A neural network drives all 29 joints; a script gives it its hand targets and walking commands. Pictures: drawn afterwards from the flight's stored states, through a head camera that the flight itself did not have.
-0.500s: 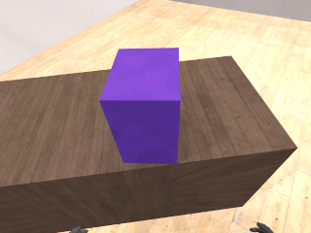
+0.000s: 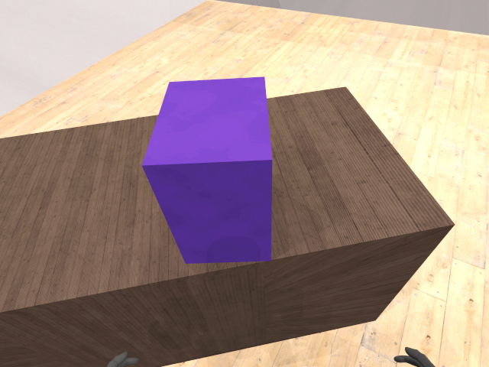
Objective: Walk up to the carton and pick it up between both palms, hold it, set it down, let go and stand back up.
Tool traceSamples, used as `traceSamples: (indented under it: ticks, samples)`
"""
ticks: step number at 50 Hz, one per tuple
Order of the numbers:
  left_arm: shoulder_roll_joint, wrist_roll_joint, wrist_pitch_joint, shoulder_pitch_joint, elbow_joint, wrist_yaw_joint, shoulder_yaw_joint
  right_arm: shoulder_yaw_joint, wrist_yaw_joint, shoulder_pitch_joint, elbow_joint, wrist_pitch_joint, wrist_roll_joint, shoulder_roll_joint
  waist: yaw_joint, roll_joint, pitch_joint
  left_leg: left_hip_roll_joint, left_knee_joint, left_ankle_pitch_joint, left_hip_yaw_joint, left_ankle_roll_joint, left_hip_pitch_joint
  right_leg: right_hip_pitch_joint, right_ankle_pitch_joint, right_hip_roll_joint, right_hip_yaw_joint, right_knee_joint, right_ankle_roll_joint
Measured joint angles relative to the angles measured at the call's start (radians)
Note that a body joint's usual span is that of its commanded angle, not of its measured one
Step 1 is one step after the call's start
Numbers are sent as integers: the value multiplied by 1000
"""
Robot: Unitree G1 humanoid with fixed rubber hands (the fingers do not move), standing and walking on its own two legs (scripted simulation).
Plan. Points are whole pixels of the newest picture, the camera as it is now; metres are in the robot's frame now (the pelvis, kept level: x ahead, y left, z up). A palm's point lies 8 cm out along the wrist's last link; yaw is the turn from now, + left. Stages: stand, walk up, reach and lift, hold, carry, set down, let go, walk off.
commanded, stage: walk up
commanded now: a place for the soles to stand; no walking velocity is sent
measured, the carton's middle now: (222, 175) +0.47 +0.06 +0.05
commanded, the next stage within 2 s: reach and lift in 0.80 s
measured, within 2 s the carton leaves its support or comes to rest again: neither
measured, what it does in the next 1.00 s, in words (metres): stands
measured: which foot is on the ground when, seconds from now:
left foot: down 0.00-1.00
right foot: down 0.00-1.00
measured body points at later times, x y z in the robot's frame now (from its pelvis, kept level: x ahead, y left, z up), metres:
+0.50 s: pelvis +0.00 +0.00 +0.00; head +0.01 -0.01 +0.45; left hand +0.13 +0.26 -0.09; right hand +0.10 -0.28 -0.11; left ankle +0.01 +0.10 -0.71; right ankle +0.06 -0.13 -0.71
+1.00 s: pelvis -0.01 +0.00 -0.01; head +0.03 -0.02 +0.44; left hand +0.16 +0.24 -0.11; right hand +0.12 -0.29 -0.12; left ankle +0.01 +0.10 -0.71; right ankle +0.05 -0.13 -0.71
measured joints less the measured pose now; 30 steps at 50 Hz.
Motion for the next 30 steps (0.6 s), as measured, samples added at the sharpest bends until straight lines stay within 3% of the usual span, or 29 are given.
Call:
traceSamples:
  ticks: [7, 19, 30]
  samples:
    - [1, 4, -2, -22, 6, 7, -9, -6, -1, 4, -4, -14, -8, -8, -3, 20, 8, -20, -63, 42, -5, 6, -7, -3, 41, -10, 7, -67, 3]
    - [16, 3, 2, -22, 12, 0, 7, 4, -3, 45, 16, -14, -5, 3, -5, -32, 0, -9, -29, 7, 17, 12, 18, 5, 14, 2, 23, -21, 3]
    - [1, 1, 4, -19, 26, 6, -12, -10, -2, 16, -20, -3, -5, -16, -4, 24, 3, -18, -47, 23, -11, 5, -3, -4, 35, 4, 15, -53, -2]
